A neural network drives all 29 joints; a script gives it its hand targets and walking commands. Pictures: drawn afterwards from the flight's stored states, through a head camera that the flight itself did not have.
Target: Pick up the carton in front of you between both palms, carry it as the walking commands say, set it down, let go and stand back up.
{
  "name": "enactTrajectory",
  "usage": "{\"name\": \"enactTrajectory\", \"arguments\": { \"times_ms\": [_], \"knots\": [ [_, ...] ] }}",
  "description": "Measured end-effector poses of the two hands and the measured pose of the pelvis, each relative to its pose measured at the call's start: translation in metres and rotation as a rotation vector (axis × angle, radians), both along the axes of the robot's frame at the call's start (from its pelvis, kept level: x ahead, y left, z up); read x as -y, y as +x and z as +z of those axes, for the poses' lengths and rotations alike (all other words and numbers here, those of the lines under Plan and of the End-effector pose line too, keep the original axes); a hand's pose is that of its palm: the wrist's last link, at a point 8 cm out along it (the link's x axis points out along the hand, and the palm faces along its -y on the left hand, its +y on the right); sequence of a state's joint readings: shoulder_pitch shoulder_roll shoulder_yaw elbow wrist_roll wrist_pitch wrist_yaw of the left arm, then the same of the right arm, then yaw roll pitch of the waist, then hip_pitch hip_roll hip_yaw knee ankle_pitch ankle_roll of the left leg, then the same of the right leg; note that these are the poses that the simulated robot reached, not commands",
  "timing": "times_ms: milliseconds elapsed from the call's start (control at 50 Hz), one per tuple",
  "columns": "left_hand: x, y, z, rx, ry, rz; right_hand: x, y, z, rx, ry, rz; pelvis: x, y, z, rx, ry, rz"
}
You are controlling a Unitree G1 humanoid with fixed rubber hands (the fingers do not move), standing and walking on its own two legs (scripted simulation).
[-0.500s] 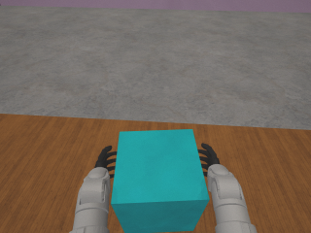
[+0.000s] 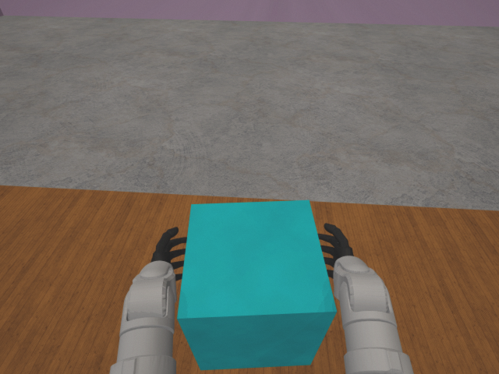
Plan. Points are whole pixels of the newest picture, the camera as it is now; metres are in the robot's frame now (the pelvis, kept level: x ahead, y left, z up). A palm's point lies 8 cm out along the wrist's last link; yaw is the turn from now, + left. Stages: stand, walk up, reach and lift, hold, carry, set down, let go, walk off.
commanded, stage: hold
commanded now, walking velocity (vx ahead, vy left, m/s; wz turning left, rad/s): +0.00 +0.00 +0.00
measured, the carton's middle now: (253, 287) +0.29 +0.00 -0.02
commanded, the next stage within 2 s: carry in 0.42 s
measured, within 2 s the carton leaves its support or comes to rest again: neither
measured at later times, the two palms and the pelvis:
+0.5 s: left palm (164, 265) +0.30 +0.15 +0.05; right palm (342, 261) +0.30 -0.15 +0.05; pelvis +0.01 +0.00 +0.00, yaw -1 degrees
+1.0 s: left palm (191, 184) +0.47 +0.12 +0.08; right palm (338, 188) +0.45 -0.18 +0.08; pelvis +0.20 -0.02 +0.00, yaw -2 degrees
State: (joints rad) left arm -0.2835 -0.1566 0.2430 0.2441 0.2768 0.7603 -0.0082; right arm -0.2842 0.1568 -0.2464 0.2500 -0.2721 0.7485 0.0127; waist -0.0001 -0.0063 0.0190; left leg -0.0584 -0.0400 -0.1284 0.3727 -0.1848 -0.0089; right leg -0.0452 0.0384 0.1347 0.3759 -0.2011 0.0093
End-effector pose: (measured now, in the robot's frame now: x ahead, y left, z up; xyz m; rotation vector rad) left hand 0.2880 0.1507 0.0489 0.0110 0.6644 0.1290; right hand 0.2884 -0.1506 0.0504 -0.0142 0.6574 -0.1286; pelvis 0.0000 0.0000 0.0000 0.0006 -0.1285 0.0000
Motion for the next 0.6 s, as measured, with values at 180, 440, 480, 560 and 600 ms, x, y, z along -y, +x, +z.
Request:
{"name": "enactTrajectory", "arguments": {
  "times_ms": [180,440,480,560,600],
  "knots": [
    [0.0,0.002,0.001,0.003,-0.002,0.0,0.0,0.002,0.001,0.003,0.002,-0.003,-0.001,0.0,0.0,-0.001,0.0,-0.002],
    [0.001,0.006,0.0,0.002,0.01,-0.008,0.001,0.005,0.0,0.002,-0.009,0.003,0.0,0.006,-0.001,-0.03,0.001,-0.005],
    [0.001,0.008,0.001,0.008,0.01,-0.008,0.001,0.007,0.0,0.007,-0.009,0.002,0.0,0.009,-0.002,-0.061,0.002,-0.008],
    [0.005,0.019,0.006,0.034,0.0,-0.002,0.004,0.017,0.005,0.034,-0.001,-0.008,0.003,0.02,-0.006,-0.116,0.007,-0.021],
    [0.009,0.028,0.011,0.051,0.0,-0.003,0.008,0.024,0.008,0.051,0.009,-0.017,0.006,0.028,-0.009,-0.134,0.005,-0.025]
  ]
}}
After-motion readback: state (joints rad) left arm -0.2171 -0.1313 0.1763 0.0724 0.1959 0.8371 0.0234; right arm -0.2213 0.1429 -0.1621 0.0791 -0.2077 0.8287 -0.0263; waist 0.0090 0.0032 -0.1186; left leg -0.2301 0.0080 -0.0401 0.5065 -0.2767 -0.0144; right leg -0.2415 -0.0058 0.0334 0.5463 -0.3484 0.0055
